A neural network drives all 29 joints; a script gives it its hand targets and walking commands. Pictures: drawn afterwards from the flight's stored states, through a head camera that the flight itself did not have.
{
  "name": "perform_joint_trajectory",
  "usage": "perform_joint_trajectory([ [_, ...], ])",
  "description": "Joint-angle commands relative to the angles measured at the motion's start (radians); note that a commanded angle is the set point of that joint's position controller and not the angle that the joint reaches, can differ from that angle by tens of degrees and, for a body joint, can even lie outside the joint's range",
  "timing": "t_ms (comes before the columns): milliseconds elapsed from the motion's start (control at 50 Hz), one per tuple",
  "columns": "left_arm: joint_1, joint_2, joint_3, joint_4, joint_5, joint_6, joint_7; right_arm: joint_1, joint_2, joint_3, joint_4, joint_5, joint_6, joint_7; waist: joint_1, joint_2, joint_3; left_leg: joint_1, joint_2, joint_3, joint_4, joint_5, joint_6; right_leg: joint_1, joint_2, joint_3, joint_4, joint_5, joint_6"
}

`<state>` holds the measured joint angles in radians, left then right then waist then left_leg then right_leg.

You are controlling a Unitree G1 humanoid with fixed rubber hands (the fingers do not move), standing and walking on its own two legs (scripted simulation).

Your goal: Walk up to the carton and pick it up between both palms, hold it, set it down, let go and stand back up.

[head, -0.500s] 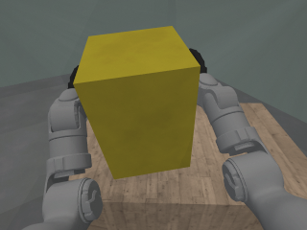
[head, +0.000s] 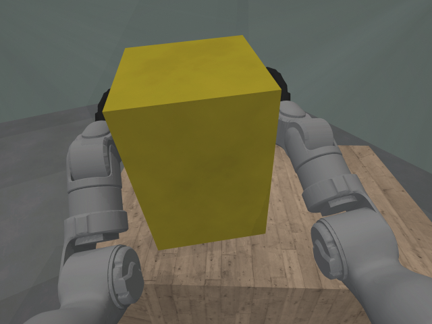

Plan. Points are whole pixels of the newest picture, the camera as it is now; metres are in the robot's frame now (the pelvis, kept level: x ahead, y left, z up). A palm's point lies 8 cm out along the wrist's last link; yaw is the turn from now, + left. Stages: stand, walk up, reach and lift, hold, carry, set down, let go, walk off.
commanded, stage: hold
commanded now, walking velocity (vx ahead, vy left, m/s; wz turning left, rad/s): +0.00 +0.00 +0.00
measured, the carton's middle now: (199, 145) +0.36 +0.00 +0.23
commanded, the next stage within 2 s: none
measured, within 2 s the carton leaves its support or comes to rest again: neither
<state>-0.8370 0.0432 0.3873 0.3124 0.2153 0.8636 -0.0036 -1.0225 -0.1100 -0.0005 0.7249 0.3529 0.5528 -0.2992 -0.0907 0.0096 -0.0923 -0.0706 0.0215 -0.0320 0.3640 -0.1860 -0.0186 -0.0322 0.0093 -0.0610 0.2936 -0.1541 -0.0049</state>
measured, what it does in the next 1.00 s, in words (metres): stands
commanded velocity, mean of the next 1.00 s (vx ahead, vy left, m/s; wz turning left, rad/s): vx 0.00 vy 0.00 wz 0.00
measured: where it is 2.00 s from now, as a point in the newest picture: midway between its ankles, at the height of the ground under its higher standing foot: outside the picture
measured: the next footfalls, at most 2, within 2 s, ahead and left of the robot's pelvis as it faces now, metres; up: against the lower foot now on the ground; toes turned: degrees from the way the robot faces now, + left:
none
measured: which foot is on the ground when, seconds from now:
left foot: down 0.00-1.00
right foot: down 0.00-1.00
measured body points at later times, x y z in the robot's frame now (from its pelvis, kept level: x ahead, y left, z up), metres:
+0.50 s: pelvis +0.00 +0.00 +0.00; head -0.08 +0.01 +0.44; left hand +0.39 +0.15 +0.26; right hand +0.39 -0.14 +0.28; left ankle +0.02 +0.13 -0.75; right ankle +0.01 -0.11 -0.75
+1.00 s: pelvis +0.00 +0.00 +0.00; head -0.08 +0.01 +0.44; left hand +0.38 +0.15 +0.26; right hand +0.39 -0.14 +0.28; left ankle +0.02 +0.13 -0.75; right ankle +0.01 -0.11 -0.75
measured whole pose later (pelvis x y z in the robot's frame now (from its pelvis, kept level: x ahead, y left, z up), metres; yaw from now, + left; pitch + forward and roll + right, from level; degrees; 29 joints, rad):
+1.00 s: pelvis +0.00 +0.00 +0.00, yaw +0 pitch -6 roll -1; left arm -0.83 0.03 0.39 0.30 0.22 0.86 0.01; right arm -1.00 -0.11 0.00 0.71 0.37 0.56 -0.31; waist -0.09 0.01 -0.09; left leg -0.07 0.02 -0.03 0.37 -0.19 -0.02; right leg -0.03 0.01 -0.05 0.29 -0.15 0.00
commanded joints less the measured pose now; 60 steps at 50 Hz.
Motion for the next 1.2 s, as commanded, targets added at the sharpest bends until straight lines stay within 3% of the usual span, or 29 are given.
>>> perform_joint_trajectory([
  [0,-0.88,-0.548,-0.457,-0.165,-0.135,-0.108,-0.131,-0.67,0.7,0.27,-0.266,0.155,0.015,0.114,-0.027,0.042,-0.327,0.032,-0.07,0.015,-0.03,0.226,-0.05,0.144,0.064,0.032,-0.001,0.246,0.064],
  [20,-0.863,-0.535,-0.434,-0.124,-0.118,-0.101,-0.136,-0.685,0.701,0.265,-0.267,0.145,0.014,0.115,-0.011,0.022,-0.301,0.007,-0.072,0.02,-0.039,0.193,-0.04,0.14,0.061,0.028,-0.012,0.213,0.065],
  [60,-0.865,-0.57,-0.487,-0.218,-0.148,-0.108,-0.133,-0.672,0.718,0.293,-0.321,0.168,0.004,0.115,-0.023,0.049,-0.381,0.032,-0.068,0.012,-0.019,0.268,-0.051,0.177,0.067,0.034,0.01,0.288,0.059],
  [100,-0.857,-0.546,-0.46,-0.194,-0.139,-0.103,-0.129,-0.699,0.72,0.314,-0.351,0.182,0.004,0.111,0.0,0.025,-0.376,0.04,-0.079,0.013,-0.009,0.275,-0.039,0.171,0.062,0.032,0.003,0.292,0.073],
  [160,-0.859,-0.56,-0.462,-0.173,-0.137,-0.099,-0.123,-0.73,0.722,0.294,-0.362,0.169,-0.002,0.118,0.005,0.026,-0.353,0.019,-0.072,0.018,-0.03,0.206,-0.029,0.13,0.067,0.028,-0.009,0.194,0.064],
  [280,-0.869,-0.577,-0.48,-0.218,-0.149,-0.108,-0.111,-0.687,0.713,0.287,-0.327,0.158,0.0,0.129,-0.004,0.036,-0.389,0.045,-0.06,0.014,-0.03,0.232,-0.039,0.139,0.074,0.029,-0.001,0.204,0.056],
  [320,-0.87,-0.558,-0.463,-0.165,-0.137,-0.103,-0.112,-0.708,0.71,0.283,-0.307,0.156,0.002,0.127,0.001,0.029,-0.349,0.021,-0.067,0.015,-0.034,0.2,-0.034,0.132,0.066,0.033,-0.006,0.198,0.06],
  [380,-0.902,-0.578,-0.499,-0.219,-0.15,-0.108,-0.113,-0.683,0.708,0.262,-0.298,0.144,0.001,0.13,-0.027,0.066,-0.372,0.021,-0.061,0.014,-0.038,0.202,-0.05,0.131,0.069,0.031,0.002,0.191,0.05],
  [400,-0.881,-0.565,-0.466,-0.153,-0.132,-0.1,-0.115,-0.694,0.7,0.252,-0.279,0.135,0.007,0.129,-0.012,0.051,-0.326,0.002,-0.066,0.018,-0.043,0.171,-0.04,0.126,0.063,0.037,-0.009,0.173,0.054],
  [460,-0.856,-0.572,-0.484,-0.186,-0.16,-0.107,-0.12,-0.723,0.724,0.293,-0.371,0.164,-0.005,0.116,-0.014,0.031,-0.424,0.027,-0.074,0.013,-0.016,0.229,-0.036,0.181,0.061,0.04,0.007,0.284,0.068],
  [480,-0.869,-0.57,-0.486,-0.219,-0.158,-0.112,-0.115,-0.697,0.719,0.299,-0.344,0.173,0.003,0.115,-0.014,0.05,-0.419,0.042,-0.072,0.008,-0.012,0.266,-0.046,0.183,0.067,0.036,0.017,0.306,0.066],
  [500,-0.866,-0.556,-0.477,-0.209,-0.152,-0.108,-0.115,-0.676,0.707,0.293,-0.328,0.167,0.01,0.113,-0.021,0.037,-0.393,0.046,-0.072,0.01,-0.018,0.248,-0.045,0.161,0.067,0.034,0.009,0.276,0.068],
  [540,-0.845,-0.548,-0.442,-0.14,-0.126,-0.097,-0.125,-0.697,0.7,0.271,-0.307,0.144,0.011,0.114,-0.004,0.019,-0.314,0.006,-0.069,0.017,-0.043,0.177,-0.033,0.14,0.063,0.03,-0.008,0.203,0.063],
  [600,-0.863,-0.562,-0.463,-0.15,-0.131,-0.102,-0.132,-0.691,0.697,0.265,-0.287,0.148,0.007,0.117,-0.018,0.042,-0.32,0.011,-0.064,0.013,-0.043,0.188,-0.043,0.143,0.063,0.036,-0.003,0.21,0.054],
  [660,-0.854,-0.569,-0.479,-0.206,-0.147,-0.104,-0.127,-0.697,0.715,0.301,-0.365,0.175,0.0,0.111,-0.021,0.044,-0.4,0.048,-0.074,0.012,-0.006,0.28,-0.046,0.171,0.068,0.033,0.007,0.299,0.063],
  [680,-0.856,-0.552,-0.459,-0.18,-0.132,-0.101,-0.124,-0.684,0.693,0.292,-0.314,0.172,0.012,0.11,-0.016,0.038,-0.352,0.05,-0.073,0.012,-0.017,0.264,-0.048,0.141,0.07,0.03,0.002,0.263,0.064],
  [700,-0.861,-0.545,-0.45,-0.215,-0.132,-0.104,-0.122,-0.679,0.714,0.306,-0.337,0.173,0.011,0.112,-0.001,0.016,-0.381,0.052,-0.074,0.018,-0.019,0.259,-0.039,0.151,0.071,0.026,-0.001,0.252,0.07],
  [760,-0.861,-0.562,-0.466,-0.161,-0.136,-0.098,-0.124,-0.707,0.693,0.284,-0.321,0.167,0.007,0.118,-0.011,0.053,-0.338,0.025,-0.069,0.01,-0.029,0.216,-0.045,0.129,0.065,0.034,-0.004,0.212,0.057],
  [780,-0.838,-0.558,-0.45,-0.147,-0.129,-0.098,-0.123,-0.72,0.709,0.291,-0.343,0.159,0.003,0.119,0.007,0.02,-0.34,0.014,-0.073,0.016,-0.031,0.197,-0.029,0.133,0.062,0.036,-0.01,0.207,0.062],
  [800,-0.856,-0.559,-0.46,-0.154,-0.144,-0.105,-0.122,-0.749,0.725,0.298,-0.375,0.165,-0.003,0.117,0.006,0.007,-0.386,0.016,-0.077,0.017,-0.025,0.192,-0.024,0.148,0.062,0.035,-0.007,0.226,0.066],
  [860,-0.875,-0.588,-0.508,-0.226,-0.174,-0.116,-0.104,-0.729,0.732,0.318,-0.404,0.186,-0.009,0.116,-0.012,0.043,-0.447,0.067,-0.074,0.009,0.005,0.294,-0.047,0.161,0.072,0.031,0.015,0.306,0.067],
  [920,-0.859,-0.545,-0.444,-0.166,-0.13,-0.104,-0.109,-0.701,0.716,0.293,-0.316,0.161,0.01,0.118,0.009,0.006,-0.333,0.025,-0.072,0.019,-0.036,0.189,-0.023,0.115,0.068,0.029,-0.012,0.201,0.068],
  [980,-0.883,-0.561,-0.457,-0.154,-0.133,-0.103,-0.12,-0.705,0.704,0.26,-0.276,0.142,0.005,0.125,-0.005,0.039,-0.326,-0.006,-0.063,0.021,-0.055,0.144,-0.032,0.122,0.067,0.033,-0.012,0.144,0.054],
  [1020,-0.882,-0.555,-0.446,-0.121,-0.137,-0.108,-0.123,-0.722,0.712,0.257,-0.278,0.138,0.003,0.126,-0.004,0.015,-0.318,-0.009,-0.067,0.021,-0.052,0.138,-0.027,0.128,0.063,0.034,-0.015,0.158,0.058],
  [1060,-0.921,-0.58,-0.496,-0.178,-0.168,-0.122,-0.116,-0.729,0.715,0.261,-0.311,0.155,-0.002,0.126,-0.025,0.069,-0.401,0.021,-0.068,0.009,-0.033,0.182,-0.045,0.13,0.067,0.034,0.002,0.196,0.054],
  [1080,-0.91,-0.584,-0.494,-0.165,-0.172,-0.12,-0.114,-0.734,0.713,0.255,-0.329,0.151,-0.001,0.123,-0.03,0.061,-0.407,0.028,-0.071,0.01,-0.023,0.192,-0.046,0.126,0.064,0.037,-0.004,0.206,0.059],
  [1140,-0.872,-0.56,-0.454,-0.111,-0.142,-0.113,-0.115,-0.744,0.71,0.27,-0.317,0.147,0.002,0.117,-0.003,0.035,-0.357,0.004,-0.074,0.012,-0.033,0.167,-0.032,0.123,0.061,0.036,-0.008,0.203,0.065],
  [1180,-0.869,-0.56,-0.441,-0.116,-0.125,-0.111,-0.117,-0.709,0.706,0.263,-0.262,0.15,0.009,0.119,-0.002,0.043,-0.328,-0.005,-0.069,0.011,-0.046,0.161,-0.035,0.126,0.063,0.033,-0.005,0.193,0.058],
])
